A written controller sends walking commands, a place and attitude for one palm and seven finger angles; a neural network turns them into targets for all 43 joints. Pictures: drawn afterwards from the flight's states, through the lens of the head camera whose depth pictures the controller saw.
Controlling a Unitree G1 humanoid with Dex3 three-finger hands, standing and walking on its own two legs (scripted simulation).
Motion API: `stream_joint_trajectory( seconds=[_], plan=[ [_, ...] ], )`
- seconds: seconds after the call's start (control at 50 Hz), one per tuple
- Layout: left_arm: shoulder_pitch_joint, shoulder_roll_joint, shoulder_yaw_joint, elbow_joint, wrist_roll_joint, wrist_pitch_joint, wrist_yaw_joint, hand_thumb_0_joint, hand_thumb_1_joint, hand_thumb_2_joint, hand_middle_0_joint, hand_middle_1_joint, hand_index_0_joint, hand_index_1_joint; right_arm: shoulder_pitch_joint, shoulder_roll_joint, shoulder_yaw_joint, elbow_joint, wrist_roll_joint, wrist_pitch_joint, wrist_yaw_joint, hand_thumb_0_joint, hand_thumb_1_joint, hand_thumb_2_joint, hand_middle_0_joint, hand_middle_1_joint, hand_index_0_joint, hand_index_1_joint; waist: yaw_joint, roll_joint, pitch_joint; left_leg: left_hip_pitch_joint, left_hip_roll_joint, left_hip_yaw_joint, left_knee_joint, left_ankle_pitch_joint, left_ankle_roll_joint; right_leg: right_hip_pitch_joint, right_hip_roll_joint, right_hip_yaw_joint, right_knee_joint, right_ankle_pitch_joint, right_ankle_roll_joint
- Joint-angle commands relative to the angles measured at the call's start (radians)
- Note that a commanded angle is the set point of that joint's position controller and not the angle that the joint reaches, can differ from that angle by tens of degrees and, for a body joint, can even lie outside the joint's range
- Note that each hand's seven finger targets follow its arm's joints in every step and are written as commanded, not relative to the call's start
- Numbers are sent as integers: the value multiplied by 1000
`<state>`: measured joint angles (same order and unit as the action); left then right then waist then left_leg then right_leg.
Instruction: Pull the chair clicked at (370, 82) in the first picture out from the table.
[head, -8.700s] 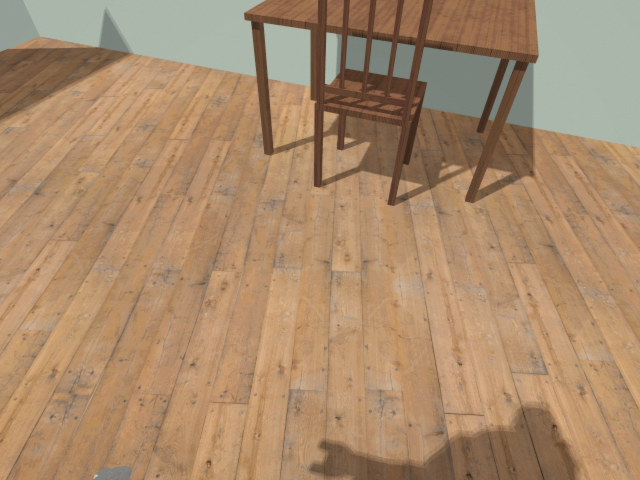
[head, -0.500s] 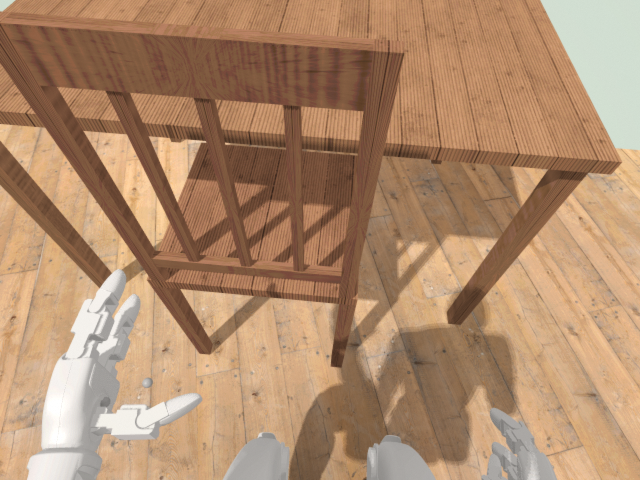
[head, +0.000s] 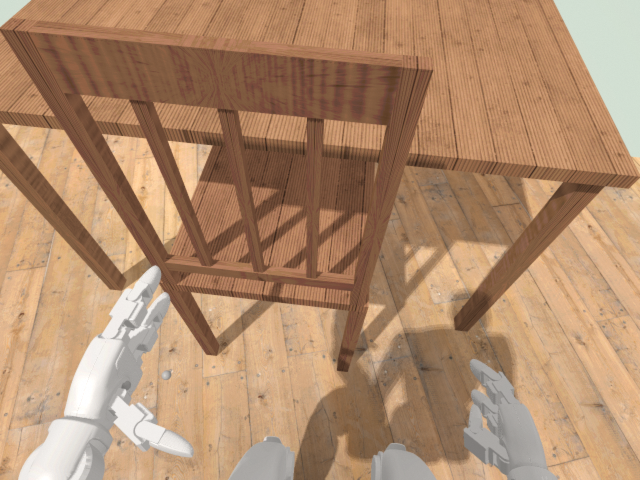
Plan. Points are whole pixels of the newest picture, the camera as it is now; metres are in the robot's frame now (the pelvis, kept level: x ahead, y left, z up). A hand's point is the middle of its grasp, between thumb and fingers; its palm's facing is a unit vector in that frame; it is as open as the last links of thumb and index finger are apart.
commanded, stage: raise the hand toward the chair's back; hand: left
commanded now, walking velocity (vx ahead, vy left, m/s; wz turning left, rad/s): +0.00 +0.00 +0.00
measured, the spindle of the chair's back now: (247, 207) +0.47 +0.14 +0.03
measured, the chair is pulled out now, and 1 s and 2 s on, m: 0.00 0.00 0.00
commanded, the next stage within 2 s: aim the fingers beside a spindle in 0.64 s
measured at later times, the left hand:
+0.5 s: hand (145, 345) +0.25 +0.21 +0.06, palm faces +0.01 -1.00 -0.08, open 17.0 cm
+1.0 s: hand (186, 343) +0.26 +0.17 +0.04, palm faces -0.09 -0.99 -0.04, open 17.0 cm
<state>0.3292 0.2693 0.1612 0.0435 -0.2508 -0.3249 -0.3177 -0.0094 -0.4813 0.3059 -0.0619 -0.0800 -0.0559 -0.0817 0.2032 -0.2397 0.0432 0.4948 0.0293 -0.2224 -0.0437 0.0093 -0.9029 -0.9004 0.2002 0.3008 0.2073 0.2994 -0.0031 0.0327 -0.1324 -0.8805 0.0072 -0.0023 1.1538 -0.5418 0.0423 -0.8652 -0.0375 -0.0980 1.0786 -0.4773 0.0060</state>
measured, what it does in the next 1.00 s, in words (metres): stands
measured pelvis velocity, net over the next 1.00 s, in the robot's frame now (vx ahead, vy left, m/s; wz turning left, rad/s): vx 0.00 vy -0.01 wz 0.00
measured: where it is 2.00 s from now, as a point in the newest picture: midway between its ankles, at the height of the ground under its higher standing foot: outside the picture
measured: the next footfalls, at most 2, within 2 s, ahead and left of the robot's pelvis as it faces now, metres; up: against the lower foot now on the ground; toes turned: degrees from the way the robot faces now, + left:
none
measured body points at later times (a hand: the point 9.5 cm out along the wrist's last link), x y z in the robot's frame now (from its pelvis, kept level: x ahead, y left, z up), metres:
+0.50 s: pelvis +0.00 +0.00 +0.01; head +0.07 +0.01 +0.45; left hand +0.24 +0.26 +0.06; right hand +0.17 -0.25 -0.07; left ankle +0.01 +0.09 -0.65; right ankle +0.03 -0.13 -0.65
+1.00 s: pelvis +0.00 -0.01 +0.00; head +0.08 +0.00 +0.44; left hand +0.26 +0.23 +0.04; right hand +0.17 -0.26 -0.07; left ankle +0.01 +0.09 -0.65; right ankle +0.03 -0.13 -0.65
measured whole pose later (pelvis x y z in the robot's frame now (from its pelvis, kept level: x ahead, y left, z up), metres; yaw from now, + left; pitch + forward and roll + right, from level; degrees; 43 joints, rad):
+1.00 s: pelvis +0.00 -0.01 +0.00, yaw +0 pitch +16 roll -3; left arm 0.20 0.26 0.18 0.14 -0.26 -0.38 -0.31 -0.01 -0.50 0.30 -0.06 -0.08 -0.06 -0.08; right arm 0.23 -0.27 0.03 0.55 0.02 -0.25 -0.04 0.01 -0.90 -0.90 0.20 0.30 0.21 0.30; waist -0.04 0.04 -0.13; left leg -0.89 0.01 0.00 1.14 -0.53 0.03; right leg -0.88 -0.03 -0.10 1.07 -0.47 -0.01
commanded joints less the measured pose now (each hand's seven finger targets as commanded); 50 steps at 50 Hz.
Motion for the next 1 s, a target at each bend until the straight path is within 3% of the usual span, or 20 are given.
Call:
stream_joint_trajectory(
  seconds=[0.0,0.06,0.1,0.2,0.28,0.3,0.38,0.44,0.48,0.54,0.58,0.68,0.76,0.82,0.84,0.9,0.96,0.98],
  plan=[
    [-86,182,179,-317,-57,-116,34,0,-500,300,-60,-80,-60,-80,14,-133,-75,-122,-5,-56,-17,0,-900,-900,200,300,200,300,7,77,-306,254,-1,-68,-214,423,-46,185,45,14,-132,244,-34],
    [-98,131,148,-201,-51,-123,44,0,-500,300,-60,-80,-60,-80,10,-137,-75,-92,-5,-55,-10,0,-900,-900,200,300,200,300,-21,41,-203,201,4,-68,-210,368,-48,129,46,1,-132,206,-32],
    [-103,118,119,-128,-34,-108,22,0,-500,300,-60,-80,-60,-80,10,-151,-76,-90,-1,-51,-8,0,-900,-900,200,300,200,300,-34,27,-169,173,4,-69,-216,322,-43,110,46,3,-138,171,-32],
    [-87,136,103,-122,-44,-49,-55,0,-500,300,-60,-80,-60,-80,16,-170,-82,-118,11,-55,-8,0,-900,-900,200,300,200,300,-21,28,-243,207,1,-63,-241,341,-36,175,42,13,-166,192,-31],
    [-90,214,197,-218,-61,-83,-12,0,-500,300,-60,-80,-60,-80,16,-162,-89,-109,0,-67,-8,0,-900,-900,200,300,200,300,1,24,-285,239,5,-67,-240,421,-44,208,47,11,-158,242,-30],
    [-94,202,200,-248,-67,-105,5,0,-500,300,-60,-80,-60,-80,24,-153,-88,-107,-3,-68,-5,0,-900,-900,200,300,200,300,6,46,-295,248,3,-66,-241,442,-48,212,47,11,-153,252,-30],
    [-86,159,180,-163,-48,-154,53,0,-500,300,-60,-80,-60,-80,17,-149,-88,-76,-8,-66,6,0,-900,-900,200,300,200,300,-14,35,-201,205,7,-63,-233,374,-49,146,47,4,-146,192,-33],
    [-96,128,121,-97,-30,-140,27,0,-500,300,-60,-80,-60,-80,14,-162,-84,-87,-3,-57,10,0,-900,-900,200,300,200,300,-28,56,-157,167,5,-60,-244,274,-45,113,42,7,-152,125,-33],
    [-95,126,98,-89,-28,-116,-1,0,-500,300,-60,-80,-60,-80,10,-169,-84,-100,3,-55,8,0,-900,-900,200,300,200,300,-33,41,-171,166,3,-55,-247,248,-35,132,42,16,-167,114,-33],
    [-115,170,122,-163,-38,-101,-24,0,-500,300,-60,-80,-60,-80,15,-171,-85,-116,7,-60,-1,0,-900,-900,200,300,200,300,-23,54,-240,202,2,-52,-247,285,-30,178,39,27,-179,154,-31],
    [-119,206,169,-196,-50,-110,-12,0,-500,300,-60,-80,-60,-80,15,-165,-84,-110,2,-62,-4,0,-900,-900,200,300,200,300,-17,16,-267,203,2,-54,-241,308,-27,204,44,27,-177,176,-29],
    [-119,170,179,-157,-64,-159,29,0,-500,300,-60,-80,-60,-80,6,-149,-78,-80,-5,-69,-4,0,-900,-900,200,300,200,300,-22,8,-198,164,-1,-54,-228,283,-29,169,45,25,-173,152,-29],
    [-176,104,78,-62,-39,-134,-5,0,-500,300,-60,-80,-60,-80,7,-165,-73,-82,0,-66,-3,0,-900,-900,200,300,200,300,-55,15,-139,126,-3,-51,-221,185,-26,100,38,28,-177,75,-26],
    [-236,124,67,-70,-34,-114,-32,0,-500,300,-60,-80,-60,-80,14,-173,-75,-86,2,-69,-9,0,-900,-900,200,300,200,300,-57,19,-198,129,-5,-48,-207,190,-19,122,35,45,-178,86,-26],
    [-239,156,100,-76,-34,-112,-31,0,-500,300,-60,-80,-60,-80,19,-175,-78,-88,3,-70,-12,0,-900,-900,200,300,200,300,-45,10,-218,136,-2,-51,-210,208,-21,138,34,45,-175,97,-28],
    [-254,171,115,-163,-33,-129,-9,0,-500,300,-60,-80,-60,-80,19,-166,-77,-93,-5,-77,-11,0,-900,-900,200,300,200,300,-24,55,-310,188,-1,-52,-202,314,-23,171,33,42,-146,186,-30],
    [-241,156,124,-162,-33,-151,39,0,-500,300,-60,-80,-60,-80,19,-153,-77,-81,-11,-77,-3,0,-900,-900,200,300,200,300,-17,69,-294,199,1,-53,-198,364,-34,156,33,31,-129,218,-31],
    [-212,158,134,-129,-27,-148,54,0,-500,300,-60,-80,-60,-80,18,-153,-78,-78,-16,-71,0,0,-900,-900,200,300,200,300,-14,33,-292,179,2,-50,-195,363,-30,160,35,29,-127,221,-29]
  ],
)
